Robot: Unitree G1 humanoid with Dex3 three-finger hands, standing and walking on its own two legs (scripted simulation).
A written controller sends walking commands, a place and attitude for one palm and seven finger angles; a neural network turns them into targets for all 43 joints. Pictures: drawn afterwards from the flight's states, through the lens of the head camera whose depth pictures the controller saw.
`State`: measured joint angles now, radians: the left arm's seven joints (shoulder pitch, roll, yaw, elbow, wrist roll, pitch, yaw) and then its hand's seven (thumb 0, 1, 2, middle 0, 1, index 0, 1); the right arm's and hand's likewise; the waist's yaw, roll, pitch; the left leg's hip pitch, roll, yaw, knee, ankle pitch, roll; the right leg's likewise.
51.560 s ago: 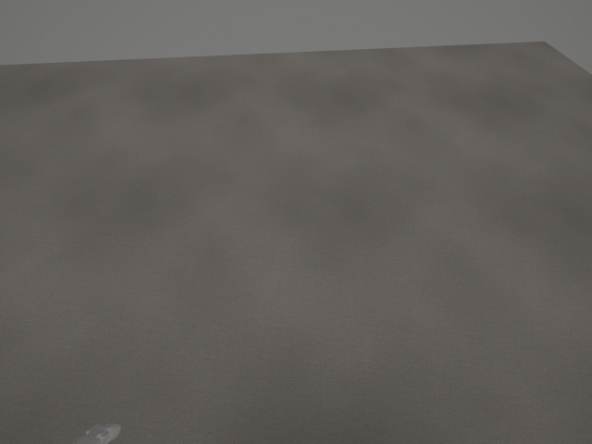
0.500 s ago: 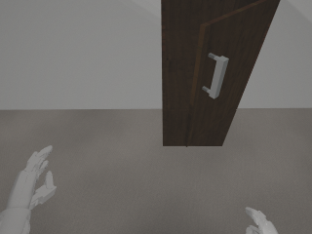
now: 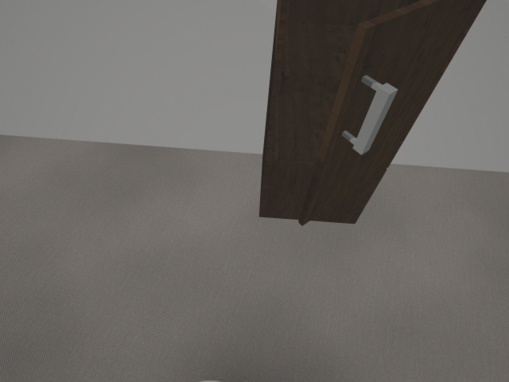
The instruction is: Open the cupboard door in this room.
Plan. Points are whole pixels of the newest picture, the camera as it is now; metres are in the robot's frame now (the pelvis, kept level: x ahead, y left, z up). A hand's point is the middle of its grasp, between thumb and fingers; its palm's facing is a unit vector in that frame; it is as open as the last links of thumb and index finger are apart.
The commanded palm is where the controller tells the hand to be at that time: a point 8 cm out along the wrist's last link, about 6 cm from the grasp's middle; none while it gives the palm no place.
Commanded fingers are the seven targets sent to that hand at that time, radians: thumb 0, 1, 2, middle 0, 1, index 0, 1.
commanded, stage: let the arm hang, fingers relaxed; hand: left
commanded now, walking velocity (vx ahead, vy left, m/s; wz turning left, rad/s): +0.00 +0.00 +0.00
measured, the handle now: (364, 115) +0.59 -0.17 +0.08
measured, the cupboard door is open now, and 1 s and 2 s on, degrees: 41 41 41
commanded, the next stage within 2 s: look to check the result in 0.50 s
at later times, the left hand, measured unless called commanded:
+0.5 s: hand out of the picture +0.08 +0.19 -0.15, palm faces +0.01 -0.94 -0.33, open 7.4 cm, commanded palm none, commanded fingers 0.00 0.90 0.90 -0.20 -0.30 -0.20 -0.30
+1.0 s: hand out of the picture +0.09 +0.14 -0.16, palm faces +0.01 -0.94 -0.33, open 7.4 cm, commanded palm none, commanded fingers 0.00 0.90 0.90 -0.20 -0.30 -0.20 -0.30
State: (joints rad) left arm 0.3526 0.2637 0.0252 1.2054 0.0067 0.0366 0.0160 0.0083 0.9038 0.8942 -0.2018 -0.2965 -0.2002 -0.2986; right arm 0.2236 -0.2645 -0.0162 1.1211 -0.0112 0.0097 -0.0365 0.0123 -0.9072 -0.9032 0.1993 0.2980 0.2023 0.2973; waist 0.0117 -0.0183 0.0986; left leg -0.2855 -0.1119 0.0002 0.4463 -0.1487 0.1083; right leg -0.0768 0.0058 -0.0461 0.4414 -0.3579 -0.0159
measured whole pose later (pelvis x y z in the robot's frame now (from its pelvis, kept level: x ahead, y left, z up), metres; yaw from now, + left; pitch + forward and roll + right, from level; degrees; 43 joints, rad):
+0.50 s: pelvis +0.02 -0.05 +0.01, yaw +1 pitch -1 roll +1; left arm 0.14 0.28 0.01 1.12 0.01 -0.03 0.01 0.00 0.90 0.89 -0.20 -0.30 -0.20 -0.30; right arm 0.10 -0.33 -0.02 1.14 -0.01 -0.02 -0.01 0.01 -0.91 -0.90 0.20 0.30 0.20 0.30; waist -0.02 0.02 0.02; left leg -0.20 -0.09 -0.04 0.31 -0.10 0.04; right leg 0.00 0.05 0.00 0.31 -0.30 -0.07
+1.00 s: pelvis +0.04 -0.08 +0.00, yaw +0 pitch -1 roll +1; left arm 0.16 0.26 0.03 1.11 0.00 0.00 0.04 0.00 0.90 0.89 -0.20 -0.30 -0.20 -0.30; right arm 0.14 -0.28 0.00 1.13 -0.01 0.01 -0.04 0.01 -0.91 -0.90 0.20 0.30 0.20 0.30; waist -0.02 0.01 0.08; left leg -0.21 -0.03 -0.04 0.45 -0.22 -0.01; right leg 0.04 0.12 0.02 0.31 -0.33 -0.11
